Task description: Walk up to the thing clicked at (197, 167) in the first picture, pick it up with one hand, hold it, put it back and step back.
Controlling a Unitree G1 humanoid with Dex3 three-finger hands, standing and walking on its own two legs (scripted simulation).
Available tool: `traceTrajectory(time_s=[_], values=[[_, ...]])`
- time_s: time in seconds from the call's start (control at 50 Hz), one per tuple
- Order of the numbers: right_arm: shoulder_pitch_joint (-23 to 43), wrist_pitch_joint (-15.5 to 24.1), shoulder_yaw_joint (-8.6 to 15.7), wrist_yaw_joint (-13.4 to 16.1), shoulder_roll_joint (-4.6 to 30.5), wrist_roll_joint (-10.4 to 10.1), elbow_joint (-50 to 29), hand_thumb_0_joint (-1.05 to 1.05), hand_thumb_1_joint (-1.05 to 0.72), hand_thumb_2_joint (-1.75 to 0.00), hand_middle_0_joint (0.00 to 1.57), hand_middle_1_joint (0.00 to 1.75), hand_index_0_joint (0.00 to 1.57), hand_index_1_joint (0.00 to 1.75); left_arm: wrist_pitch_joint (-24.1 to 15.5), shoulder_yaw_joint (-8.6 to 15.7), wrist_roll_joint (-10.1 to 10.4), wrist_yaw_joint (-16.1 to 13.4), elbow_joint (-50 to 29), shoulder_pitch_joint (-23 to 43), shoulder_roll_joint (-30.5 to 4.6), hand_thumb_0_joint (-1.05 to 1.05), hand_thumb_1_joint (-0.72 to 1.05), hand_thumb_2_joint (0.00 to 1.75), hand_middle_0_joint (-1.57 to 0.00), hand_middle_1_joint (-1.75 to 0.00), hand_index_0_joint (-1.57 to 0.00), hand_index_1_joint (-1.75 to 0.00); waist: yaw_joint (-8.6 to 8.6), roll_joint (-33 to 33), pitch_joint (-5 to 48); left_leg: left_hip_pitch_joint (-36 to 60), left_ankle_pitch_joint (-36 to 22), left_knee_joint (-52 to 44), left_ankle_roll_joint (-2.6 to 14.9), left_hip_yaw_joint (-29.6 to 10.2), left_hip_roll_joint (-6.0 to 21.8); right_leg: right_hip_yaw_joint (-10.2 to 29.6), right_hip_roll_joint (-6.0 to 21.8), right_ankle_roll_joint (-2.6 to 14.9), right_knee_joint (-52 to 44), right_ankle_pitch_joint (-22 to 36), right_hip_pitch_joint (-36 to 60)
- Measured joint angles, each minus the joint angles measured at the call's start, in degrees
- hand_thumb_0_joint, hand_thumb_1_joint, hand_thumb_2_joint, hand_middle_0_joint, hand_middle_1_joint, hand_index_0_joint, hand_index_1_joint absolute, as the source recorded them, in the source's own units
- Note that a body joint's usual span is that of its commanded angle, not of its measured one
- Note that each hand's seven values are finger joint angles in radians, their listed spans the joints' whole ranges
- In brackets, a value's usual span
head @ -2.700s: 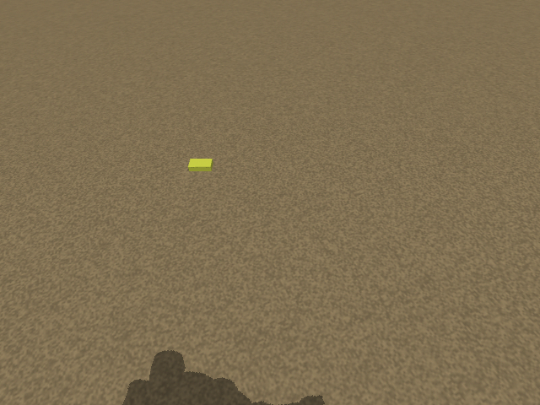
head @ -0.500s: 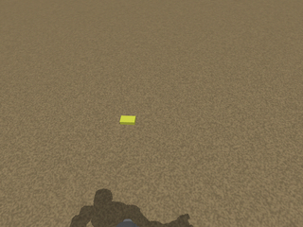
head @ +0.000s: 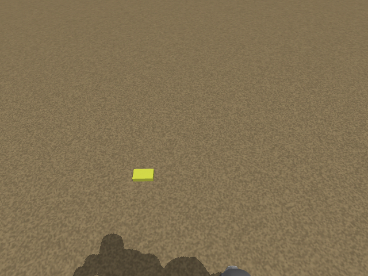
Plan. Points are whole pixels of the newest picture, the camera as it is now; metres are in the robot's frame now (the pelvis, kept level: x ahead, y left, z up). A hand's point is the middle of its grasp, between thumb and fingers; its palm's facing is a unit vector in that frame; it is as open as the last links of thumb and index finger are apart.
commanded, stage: walk up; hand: left
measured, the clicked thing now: (143, 175) +0.83 +0.25 -0.75
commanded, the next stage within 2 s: none
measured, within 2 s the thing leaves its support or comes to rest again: neither
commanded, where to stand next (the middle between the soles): +0.45 +0.02 m, yaw +1 degrees
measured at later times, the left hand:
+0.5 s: hand (69, 265) +0.21 +0.30 -0.15, palm faces -0.01 -0.93 -0.37, open 7.4 cm
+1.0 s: hand (97, 179) +0.44 +0.27 -0.14, palm faces -0.07 -0.91 -0.41, open 7.4 cm
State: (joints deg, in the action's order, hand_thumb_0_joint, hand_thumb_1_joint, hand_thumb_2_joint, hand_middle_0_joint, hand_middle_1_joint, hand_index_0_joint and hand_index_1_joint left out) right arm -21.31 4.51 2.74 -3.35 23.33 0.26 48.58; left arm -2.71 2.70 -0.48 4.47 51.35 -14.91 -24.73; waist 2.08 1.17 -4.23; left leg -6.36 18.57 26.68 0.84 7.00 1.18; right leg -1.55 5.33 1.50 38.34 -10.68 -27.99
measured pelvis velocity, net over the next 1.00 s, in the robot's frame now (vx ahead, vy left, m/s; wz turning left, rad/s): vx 0.34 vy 0.00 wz -0.01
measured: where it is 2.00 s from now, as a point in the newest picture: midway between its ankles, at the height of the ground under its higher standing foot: (183, 241)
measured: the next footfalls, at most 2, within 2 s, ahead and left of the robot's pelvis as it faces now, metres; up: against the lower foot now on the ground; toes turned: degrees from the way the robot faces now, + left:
right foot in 0.06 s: +0.18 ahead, -0.13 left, +0.00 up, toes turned -4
left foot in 0.48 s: +0.32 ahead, +0.14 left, +0.00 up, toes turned +6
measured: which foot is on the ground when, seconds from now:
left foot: down 0.00-0.08, up 0.10-0.46, down 0.48-0.94, up 0.96-1.00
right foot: up 0.00-0.04, down 0.06-0.50, up 0.52-0.90, down 0.92-1.00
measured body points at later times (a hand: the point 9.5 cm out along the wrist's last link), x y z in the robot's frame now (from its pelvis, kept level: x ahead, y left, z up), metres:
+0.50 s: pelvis +0.19 +0.02 -0.01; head +0.20 +0.03 +0.44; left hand +0.21 +0.35 -0.13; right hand +0.28 -0.31 -0.11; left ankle +0.28 +0.14 -0.74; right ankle +0.15 -0.13 -0.73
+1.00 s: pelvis +0.34 +0.00 -0.02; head +0.37 -0.02 +0.43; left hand +0.44 +0.32 -0.11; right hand +0.36 -0.31 -0.15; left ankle +0.29 +0.13 -0.70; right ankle +0.42 -0.11 -0.74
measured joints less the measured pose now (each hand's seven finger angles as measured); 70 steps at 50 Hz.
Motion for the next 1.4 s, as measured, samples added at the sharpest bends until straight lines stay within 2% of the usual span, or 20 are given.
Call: traceTrajectory(time_s=[0.06,0.1,0.12,0.16,0.2,0.36,0.46,0.48,0.52,0.58,0.62,0.74,0.86,0.92,0.96,1.02,1.1,1.26,1.32,1.4], values=[[-1.0,-0.8,0.1,0.2,0.6,-0.2,-0.1,0.01,-0.90,-0.90,0.21,0.30,0.21,0.30,-0.8,0.2,0.0,-0.1,-0.6,0.8,0.2,0.01,0.90,0.89,-0.20,-0.30,-0.20,-0.30,0.32,-1.1,0.2,0.9,4.9,4.4,-1.21,-0.2,0.7,-1.0,-1.7,0.76,-6.3,2.3,4.3],[-0.6,-1.5,0.1,0.7,0.9,-0.2,0.3,0.01,-0.90,-0.90,0.21,0.30,0.21,0.30,-1.8,0.6,-0.2,-0.9,-1.1,1.7,1.0,0.01,0.90,0.89,-0.20,-0.30,-0.20,-0.30,0.12,-3.3,-0.4,-1.9,8.3,14.4,0.09,-2.1,2.5,-2.1,-3.5,0.32,-4.0,1.8,5.1],[0.0,-2.0,0.0,0.9,0.8,-0.2,0.7,0.01,-0.90,-0.90,0.21,0.30,0.21,0.30,-2.2,0.5,0.0,-1.1,-1.6,2.0,1.3,0.01,0.90,0.89,-0.20,-0.30,-0.20,-0.30,-0.20,-3.5,-0.6,-4.4,9.3,21.2,0.64,-3.6,1.9,-2.2,-3.6,0.33,-2.6,0.2,5.2],[1.3,-2.5,-0.4,1.1,0.9,-0.3,1.4,0.01,-0.90,-0.90,0.21,0.30,0.20,0.30,-2.6,0.0,0.5,-1.4,-2.4,2.1,2.0,0.00,0.90,0.89,-0.20,-0.30,-0.20,-0.30,-0.95,-3.8,-0.8,-9.6,8.8,31.5,1.17,-5.6,0.3,-2.2,-3.6,0.65,-2.7,-1.4,6.8],[2.5,-2.5,-0.4,1.0,1.1,-0.5,1.6,0.01,-0.90,-0.90,0.21,0.30,0.20,0.30,-2.7,-0.6,0.7,-1.7,-3.0,1.6,2.7,0.00,0.90,0.89,-0.20,-0.30,-0.20,-0.30,-1.56,-4.3,-0.8,-13.9,6.4,34.8,1.30,-6.4,0.2,-2.2,-3.7,0.62,-5.0,-1.5,9.2],[4.8,-2.2,0.7,-0.8,1.3,0.8,1.1,0.01,-0.90,-0.90,0.20,0.30,0.20,0.30,-2.4,-0.6,-0.1,-1.6,-3.6,-2.6,1.7,0.00,0.90,0.89,-0.21,-0.30,-0.20,-0.30,-3.12,-3.8,0.2,-21.4,-1.2,18.6,-0.71,-6.3,3.8,-3.0,-4.0,0.46,-9.9,-4.0,15.9],[5.1,-1.6,1.3,-1.3,1.5,1.1,1.7,0.01,-0.90,-0.90,0.20,0.30,0.20,0.30,-1.6,-0.4,-0.1,-1.4,-2.9,-5.2,-0.2,0.00,0.90,0.89,-0.21,-0.30,-0.20,-0.30,-3.88,-2.3,1.1,-18.3,-5.5,8.6,-0.49,-4.7,3.6,-3.4,-3.1,-1.08,-6.8,-9.5,18.3],[5.1,-1.2,1.4,-1.2,1.6,1.1,1.6,0.01,-0.90,-0.90,0.20,0.30,0.20,0.30,-1.3,-0.4,-0.1,-1.4,-2.7,-5.7,-0.6,0.01,0.90,0.89,-0.21,-0.30,-0.20,-0.30,-3.80,-1.8,1.3,-17.1,-6.9,7.3,-0.22,-4.4,3.0,-3.3,-2.6,-1.41,-4.8,-11.3,18.2],[5.5,-0.1,1.6,-0.6,1.1,1.3,1.2,0.01,-0.90,-0.90,0.20,0.30,0.20,0.30,-0.5,-0.2,0.1,-1.8,-1.6,-6.0,-1.2,0.01,0.90,0.89,-0.20,-0.30,-0.20,-0.30,-3.49,0.6,1.0,-16.4,-7.8,9.2,0.25,-2.9,1.3,-0.9,-1.0,-0.21,3.8,-14.5,15.9],[5.4,0.6,1.1,0.0,0.3,0.5,-0.2,0.01,-0.90,-0.90,0.20,0.30,0.20,0.30,0.6,-0.7,0.3,-2.5,0.1,-4.9,-1.1,0.01,0.90,0.89,-0.20,-0.30,-0.20,-0.30,-2.32,1.4,0.3,-14.5,-5.0,9.8,1.02,-2.3,0.9,2.5,-3.5,1.04,19.7,-15.6,8.8],[5.0,0.6,0.5,0.4,-0.5,0.2,-0.6,0.01,-0.90,-0.90,0.21,0.30,0.20,0.30,0.5,-0.9,0.5,-2.5,0.4,-4.4,-1.3,0.01,0.90,0.89,-0.20,-0.30,-0.20,-0.30,-1.95,2.4,0.0,-11.9,-5.0,7.4,1.12,-1.7,0.6,3.0,-3.5,1.20,22.5,-13.2,5.2],[2.6,0.6,-0.2,0.8,-0.9,0.2,-0.9,0.01,-0.90,-0.90,0.21,0.30,0.21,0.30,0.6,-0.5,0.2,-1.4,0.0,-2.8,-0.7,0.01,0.90,0.89,-0.20,-0.30,-0.20,-0.30,-1.16,2.6,-0.6,-5.6,-4.5,1.7,1.36,-0.5,-0.3,2.2,-0.9,-0.50,14.3,-7.6,-0.3],[0.5,-0.5,-0.1,0.9,0.1,0.2,-0.6,0.01,-0.90,-0.90,0.21,0.30,0.21,0.30,0.5,-0.3,-0.1,-1.0,-0.3,-0.4,0.5,0.01,0.90,0.89,-0.20,-0.30,-0.20,-0.30,0.02,0.4,-0.9,-2.1,-1.0,1.8,0.23,-0.3,-0.1,0.4,-0.3,-0.45,1.8,-1.8,1.1],[0.0,-1.6,-0.3,1.2,0.4,-0.2,-0.2,0.01,-0.90,-0.90,0.21,0.30,0.21,0.30,-0.4,-0.1,-0.2,-1.6,-0.7,0.6,0.5,0.01,0.90,0.89,-0.20,-0.30,-0.20,-0.30,0.22,-0.5,-0.8,-2.9,3.5,7.2,-0.93,-0.6,0.6,-0.3,-1.9,0.10,-4.8,1.6,5.4],[1.0,-2.5,-0.4,1.7,0.6,-0.4,0.6,0.01,-0.90,-0.90,0.21,0.30,0.21,0.30,-1.2,0.0,-0.4,-2.3,-1.0,1.8,1.5,0.01,0.90,0.89,-0.20,-0.30,-0.20,-0.30,-0.06,-2.8,-1.6,-5.7,7.0,15.7,0.16,-2.7,2.0,-1.2,-3.7,-0.09,-2.8,0.1,5.7],[2.9,-3.3,-1.0,2.2,0.2,-0.3,1.6,0.01,-0.90,-0.90,0.21,0.30,0.20,0.30,-1.5,-0.7,0.2,-2.5,-2.2,2.7,2.4,0.00,0.90,0.89,-0.20,-0.30,-0.20,-0.30,-0.92,-3.1,-2.4,-11.7,11.8,28.8,0.98,-5.3,-0.1,-1.1,-3.4,0.60,-1.7,-1.7,6.5],[4.5,-3.0,-1.1,2.1,0.4,-0.2,2.2,0.01,-0.90,-0.90,0.21,0.30,0.20,0.30,-1.1,-1.7,0.0,-3.0,-2.9,2.4,3.2,0.00,0.90,0.89,-0.20,-0.30,-0.20,-0.30,-1.79,-3.7,-2.0,-16.9,9.0,28.8,0.45,-5.9,0.6,-1.2,-3.3,0.54,-4.4,-1.5,8.7],[7.1,-2.9,-0.4,2.7,0.1,0.4,5.7,0.01,-0.90,-0.90,0.21,0.30,0.20,0.30,1.8,-2.2,0.2,-3.6,0.0,3.0,2.0,0.00,0.90,0.89,-0.20,-0.30,-0.20,-0.30,-2.39,-1.8,-0.8,-13.7,-4.0,10.6,-0.70,-5.5,0.8,-1.1,-3.0,-1.11,1.5,-6.4,7.7],[8.3,-3.1,-1.0,2.8,-0.8,0.4,7.6,0.01,-0.90,-0.90,0.20,0.30,0.20,0.30,2.9,-2.3,0.9,-3.9,2.6,4.2,2.3,0.01,0.90,0.89,-0.20,-0.30,-0.20,-0.30,-2.35,-0.4,-0.5,-13.2,-3.1,11.0,-1.12,-5.2,0.5,-0.3,-3.0,-0.98,1.6,-8.6,8.4],[10.3,-3.2,-2.5,2.6,-2.0,0.0,9.6,0.01,-0.90,-0.90,0.20,0.30,0.20,0.30,2.6,-2.7,1.0,-3.6,6.0,5.0,2.6,0.01,0.90,0.89,-0.20,-0.30,-0.20,-0.30,-2.31,0.3,0.0,-11.7,-3.3,9.0,-1.35,-5.6,0.9,-0.7,-3.6,-1.77,-3.2,-5.0,11.3]])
